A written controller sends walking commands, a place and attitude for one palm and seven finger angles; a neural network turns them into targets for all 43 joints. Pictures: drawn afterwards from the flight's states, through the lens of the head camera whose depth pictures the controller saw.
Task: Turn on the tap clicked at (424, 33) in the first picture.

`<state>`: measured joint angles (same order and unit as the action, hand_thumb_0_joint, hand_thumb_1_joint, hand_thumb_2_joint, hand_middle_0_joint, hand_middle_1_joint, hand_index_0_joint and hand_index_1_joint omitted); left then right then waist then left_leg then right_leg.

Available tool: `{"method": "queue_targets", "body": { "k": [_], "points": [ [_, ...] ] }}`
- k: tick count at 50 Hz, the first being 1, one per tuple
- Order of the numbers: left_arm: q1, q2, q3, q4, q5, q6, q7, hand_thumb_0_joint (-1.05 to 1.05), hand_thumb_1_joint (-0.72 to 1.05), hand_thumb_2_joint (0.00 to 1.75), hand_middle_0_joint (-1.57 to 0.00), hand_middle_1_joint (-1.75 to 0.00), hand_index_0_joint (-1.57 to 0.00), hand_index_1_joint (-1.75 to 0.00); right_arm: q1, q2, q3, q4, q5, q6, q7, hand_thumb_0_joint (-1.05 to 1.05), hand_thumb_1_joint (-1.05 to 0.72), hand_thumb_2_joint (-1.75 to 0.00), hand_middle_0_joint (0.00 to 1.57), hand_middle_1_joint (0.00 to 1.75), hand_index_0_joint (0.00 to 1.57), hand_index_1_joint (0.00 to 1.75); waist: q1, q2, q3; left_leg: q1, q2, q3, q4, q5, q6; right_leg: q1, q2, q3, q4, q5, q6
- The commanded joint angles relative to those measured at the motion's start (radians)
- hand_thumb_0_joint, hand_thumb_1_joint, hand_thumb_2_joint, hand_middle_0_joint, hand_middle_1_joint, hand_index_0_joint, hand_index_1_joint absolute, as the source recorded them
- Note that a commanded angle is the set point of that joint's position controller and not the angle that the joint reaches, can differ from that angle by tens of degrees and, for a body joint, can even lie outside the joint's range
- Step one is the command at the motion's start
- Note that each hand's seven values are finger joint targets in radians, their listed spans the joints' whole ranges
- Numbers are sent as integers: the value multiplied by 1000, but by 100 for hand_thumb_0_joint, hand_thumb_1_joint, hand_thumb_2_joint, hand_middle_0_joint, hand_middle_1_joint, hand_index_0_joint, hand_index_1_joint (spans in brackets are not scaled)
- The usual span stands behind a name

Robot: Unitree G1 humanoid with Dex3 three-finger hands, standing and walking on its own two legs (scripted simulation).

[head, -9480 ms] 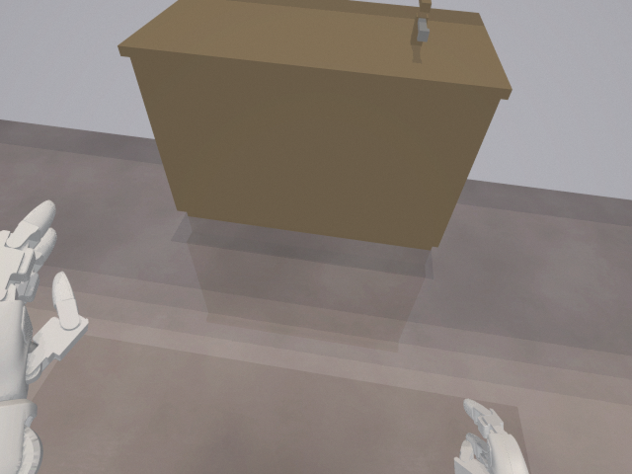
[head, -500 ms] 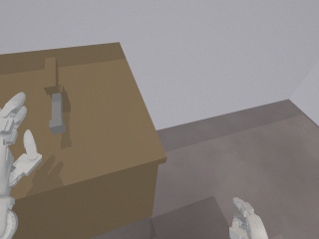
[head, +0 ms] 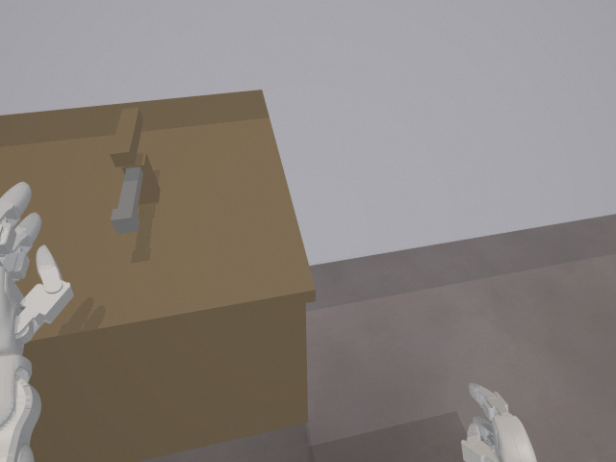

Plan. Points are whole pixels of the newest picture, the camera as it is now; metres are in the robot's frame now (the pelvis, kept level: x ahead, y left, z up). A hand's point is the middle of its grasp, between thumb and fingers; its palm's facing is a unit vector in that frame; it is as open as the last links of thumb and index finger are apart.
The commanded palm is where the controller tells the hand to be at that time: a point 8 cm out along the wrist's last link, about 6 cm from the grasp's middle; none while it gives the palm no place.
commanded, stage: turn the palm inward beside the body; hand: left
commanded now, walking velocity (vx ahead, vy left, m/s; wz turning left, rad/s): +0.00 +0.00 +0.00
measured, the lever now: (125, 220) +0.38 +0.33 +0.10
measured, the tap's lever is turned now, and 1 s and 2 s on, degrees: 0 0 0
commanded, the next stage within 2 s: reach beside the lever's end, fingers flat in 1.72 s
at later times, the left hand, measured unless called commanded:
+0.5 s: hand (105, 292) +0.23 +0.25 +0.15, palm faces +0.44 -0.87 -0.23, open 7.4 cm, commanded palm +0.18 +0.30 +0.17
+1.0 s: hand (99, 320) +0.20 +0.25 +0.14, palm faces +0.49 -0.86 -0.15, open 7.4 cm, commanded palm +0.15 +0.29 +0.16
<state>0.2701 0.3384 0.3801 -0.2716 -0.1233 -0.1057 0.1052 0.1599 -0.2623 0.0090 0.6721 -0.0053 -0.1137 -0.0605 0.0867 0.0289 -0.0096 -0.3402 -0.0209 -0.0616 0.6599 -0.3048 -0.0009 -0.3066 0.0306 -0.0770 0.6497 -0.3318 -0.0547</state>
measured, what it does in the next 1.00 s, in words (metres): stands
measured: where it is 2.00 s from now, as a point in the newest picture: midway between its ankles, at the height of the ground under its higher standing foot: outside the picture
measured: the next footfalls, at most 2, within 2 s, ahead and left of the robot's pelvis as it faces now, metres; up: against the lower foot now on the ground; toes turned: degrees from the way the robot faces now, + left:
none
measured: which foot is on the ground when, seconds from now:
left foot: down 0.00-1.00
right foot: down 0.00-1.00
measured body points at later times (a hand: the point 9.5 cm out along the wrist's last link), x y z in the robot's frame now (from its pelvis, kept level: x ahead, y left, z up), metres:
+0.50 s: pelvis +0.03 +0.01 +0.00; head +0.03 -0.01 +0.45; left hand +0.20 +0.30 +0.17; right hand +0.22 -0.23 -0.09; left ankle +0.03 +0.13 -0.72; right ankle +0.01 -0.08 -0.72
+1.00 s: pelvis +0.01 +0.01 +0.00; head -0.01 +0.00 +0.45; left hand +0.17 +0.29 +0.15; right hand +0.22 -0.20 -0.07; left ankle +0.03 +0.13 -0.72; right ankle +0.01 -0.08 -0.72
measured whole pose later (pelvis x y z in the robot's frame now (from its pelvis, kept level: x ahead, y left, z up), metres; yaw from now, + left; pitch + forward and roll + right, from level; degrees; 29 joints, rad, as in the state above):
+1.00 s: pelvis +0.01 +0.01 +0.00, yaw +0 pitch -1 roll +0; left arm 0.48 0.21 0.22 -0.48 -0.18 0.06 0.20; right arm 0.17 -0.22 0.04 0.66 0.00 -0.17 -0.08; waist 0.09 0.04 -0.04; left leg -0.31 -0.04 -0.04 0.65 -0.31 0.01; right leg -0.28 0.02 -0.06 0.64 -0.34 -0.04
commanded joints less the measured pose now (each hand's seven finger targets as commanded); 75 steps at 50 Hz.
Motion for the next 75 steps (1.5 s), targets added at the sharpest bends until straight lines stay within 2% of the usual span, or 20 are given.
{"method": "queue_targets", "body": {
  "k": [1, 5, 6, 10, 13, 17, 19, 22, 25, 26, 31, 35, 37, 48, 57, 64, 66, 69, 72, 75],
  "points": [
    [-197, 247, 58, -214, -7, -4, -22, 0, 90, 90, -20, -30, -20, -30, -159, -89, -31, -150, 11, -69, -32, 0, -90, -90, 20, 30, 20, 30, -40, -18, -67, -29, -12, 34, -52, -56, 23, 3, -104, 235, -270, -207, 63],
    [-67, 239, 124, -230, -45, 9, -10, 0, 90, 90, -20, -30, -20, -30, -157, -83, -40, -143, 10, -64, -23, 0, -90, -90, 20, 30, 20, 30, -8, -83, -124, -59, 1, 10, -29, 22, 10, 95, -145, 268, -217, 56, 94],
    [-31, 262, 160, -234, -51, 12, -5, 0, 90, 90, -20, -30, -20, -30, -154, -83, -40, -141, 13, -59, -21, 0, -90, -90, 20, 30, 20, 30, 5, -72, -134, -55, -1, 16, -32, 46, 10, 114, -137, 254, -199, 117, 96],
    [41, 202, 140, -259, -76, 7, -3, 0, 90, 90, -20, -30, -20, -30, -114, -88, -45, -152, 17, -65, -15, 0, -90, -90, 20, 30, 20, 30, -2, -72, -148, -8, -7, 34, -46, 159, 24, 100, -90, 161, -132, 347, 92],
    [63, 169, 112, -295, -73, 2, 1, 0, 90, 90, -20, -30, -20, -30, -90, -90, -45, -163, 14, -74, -13, 0, -90, -90, 20, 30, 20, 30, -7, -52, -162, 28, -13, 40, -55, 215, 30, 86, -65, 108, -100, 408, 81],
    [58, 150, 70, -383, -56, -17, 5, 0, 90, 90, -20, -30, -20, -30, -76, -95, -50, -170, 9, -93, -11, 0, -90, -90, 20, 30, 20, 30, -9, 20, -198, 74, -14, 40, -55, 286, 31, 67, -45, 70, -73, 407, 56],
    [97, 126, 51, -366, -57, -20, 11, 0, 90, 90, -20, -30, -20, -30, -64, -95, -49, -167, 8, -101, -10, 0, -90, -90, 20, 30, 20, 30, -12, -23, -177, 61, -11, 31, -53, 283, 30, 51, -38, 60, -68, 385, 53],
    [92, 113, 29, -410, -45, -24, 26, 0, 90, 90, -20, -30, -20, -30, -69, -94, -48, -170, 8, -108, -10, 0, -90, -90, 20, 30, 20, 30, -11, 17, -178, 72, -8, 28, -58, 289, 26, 32, -30, 47, -66, 326, 39],
    [125, 98, 32, -375, -50, -4, 44, 0, 90, 90, -20, -30, -20, -30, -72, -92, -45, -168, 5, -108, -13, 0, -90, -90, 20, 30, 20, 30, -5, -29, -158, 50, -5, 18, -70, 254, 22, 28, -24, 39, -73, 273, 36],
    [119, 105, 37, -403, -47, 2, 49, 0, 90, 90, -20, -30, -20, -30, -86, -89, -43, -167, 7, -105, -16, 0, -90, -90, 20, 30, 20, 30, 2, 13, -158, 62, -6, 20, -74, 261, 19, 33, -23, 39, -75, 268, 31],
    [119, 66, -13, -422, -38, 37, 63, 0, 90, 90, -20, -30, -20, -30, -98, -82, -32, -173, 5, -106, -16, 0, -90, -90, 20, 30, 20, 30, -1, 30, -138, 67, 0, 11, -89, 244, 11, 16, -19, 30, -82, 220, 28],
    [129, 46, -32, -409, -45, 64, 67, 0, 90, 90, -20, -30, -20, -30, -106, -82, -27, -175, 4, -106, -18, 0, -90, -90, 20, 30, 20, 30, -3, -24, -121, 51, 3, 3, -105, 193, 14, 17, -18, 28, -97, 175, 29],
    [99, 38, -48, -442, -39, 74, 75, 0, 90, 90, -20, -30, -20, -30, -121, -75, -21, -183, 4, -104, -20, 0, -90, -90, 20, 30, 20, 30, -7, 20, -113, 62, 2, 4, -115, 171, 12, 10, -22, 30, -108, 145, 28],
    [124, -2, -86, -434, -47, 99, 105, 0, 90, 90, -20, -30, -20, -30, -147, -67, -9, -179, 5, -112, -24, 0, -90, -90, 20, 30, 20, 30, -5, 3, -70, 38, -1, -1, -138, 50, 20, 6, -22, 39, -147, 37, 29],
    [144, -24, -107, -474, -55, 99, 125, 0, 90, 90, -20, -30, -20, -30, -154, -65, -7, -180, 5, -124, -23, 0, -90, -90, 20, 30, 20, 30, -9, 20, -75, 35, -6, 5, -129, 33, 25, 10, -30, 48, -163, 16, 31],
    [150, -25, -91, -457, -78, 121, 128, 0, 90, 90, -20, -30, -20, -30, -154, -67, -11, -173, 5, -131, -27, 0, -90, -90, 20, 30, 20, 30, -4, -28, -95, 36, -9, 11, -115, 67, 30, 35, -35, 58, -174, 55, 37],
    [149, -21, -89, -452, -82, 140, 123, 0, 90, 90, -20, -30, -20, -30, -155, -66, -9, -167, 10, -130, -29, 0, -90, -90, 20, 30, 20, 30, -1, 10, -79, 39, -10, 15, -118, 66, 29, 36, -37, 64, -187, 51, 35],
    [151, -30, -98, -456, -80, 144, 120, 0, 90, 90, -20, -30, -20, -30, -152, -66, -9, -172, 8, -134, -29, 0, -90, -90, 20, 30, 20, 30, -3, -41, -83, 46, -10, 13, -119, 94, 32, 44, -36, 57, -177, 95, 38],
    [142, -31, -99, -465, -75, 146, 121, 0, 90, 90, -20, -30, -20, -30, -150, -63, -7, -174, 8, -132, -28, 0, -90, -90, 20, 30, 20, 30, -2, -3, -84, 54, -9, 14, -123, 103, 28, 41, -36, 53, -173, 103, 36],
    [148, -28, -90, -464, -78, 143, 121, 0, 90, 90, -20, -30, -20, -30, -144, -66, -10, -175, 7, -131, -26, 0, -90, -90, 20, 30, 20, 30, 0, -35, -99, 55, -8, 16, -117, 127, 29, 55, -34, 52, -164, 139, 37]
  ]
}}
